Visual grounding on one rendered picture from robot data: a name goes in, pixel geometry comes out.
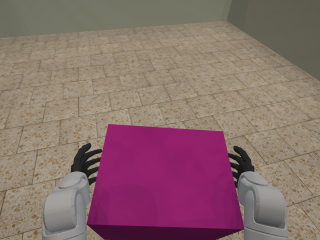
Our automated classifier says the left robot hand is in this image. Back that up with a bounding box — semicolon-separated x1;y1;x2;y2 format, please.
71;143;103;185

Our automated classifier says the right robot forearm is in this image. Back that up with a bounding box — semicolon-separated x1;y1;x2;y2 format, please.
237;171;288;240

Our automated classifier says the carton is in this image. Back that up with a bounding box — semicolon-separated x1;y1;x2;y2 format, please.
86;124;245;240

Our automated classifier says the right robot hand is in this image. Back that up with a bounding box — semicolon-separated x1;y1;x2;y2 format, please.
228;146;255;188

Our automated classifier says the left robot forearm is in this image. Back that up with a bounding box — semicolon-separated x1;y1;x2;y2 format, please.
41;171;91;240

